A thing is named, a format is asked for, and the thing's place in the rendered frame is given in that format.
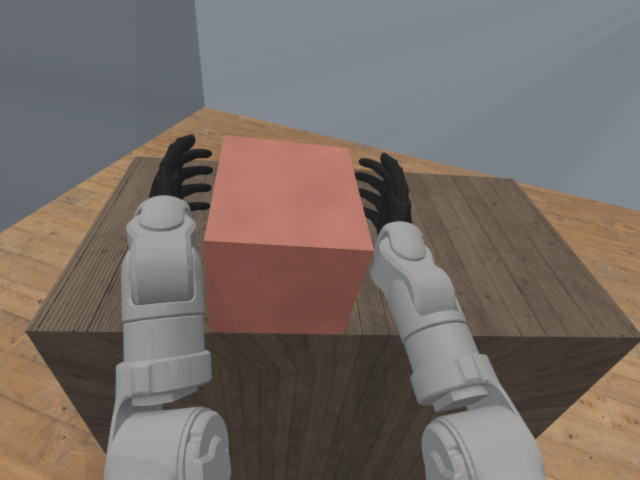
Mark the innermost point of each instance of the left robot upper arm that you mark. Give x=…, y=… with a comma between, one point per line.
x=176, y=444

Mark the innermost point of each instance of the left robot hand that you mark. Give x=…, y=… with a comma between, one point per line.
x=170, y=176

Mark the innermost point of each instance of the carton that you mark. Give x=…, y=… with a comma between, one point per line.
x=287, y=244

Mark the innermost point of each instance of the right robot hand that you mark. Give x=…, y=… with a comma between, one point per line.
x=394, y=204

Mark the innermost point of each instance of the pedestal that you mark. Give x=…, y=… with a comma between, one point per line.
x=342, y=406

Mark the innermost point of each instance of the right robot forearm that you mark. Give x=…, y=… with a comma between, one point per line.
x=448, y=371

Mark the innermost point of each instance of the right robot upper arm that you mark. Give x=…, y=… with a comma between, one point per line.
x=489, y=443

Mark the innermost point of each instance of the left robot forearm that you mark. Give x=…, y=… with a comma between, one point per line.
x=162, y=303

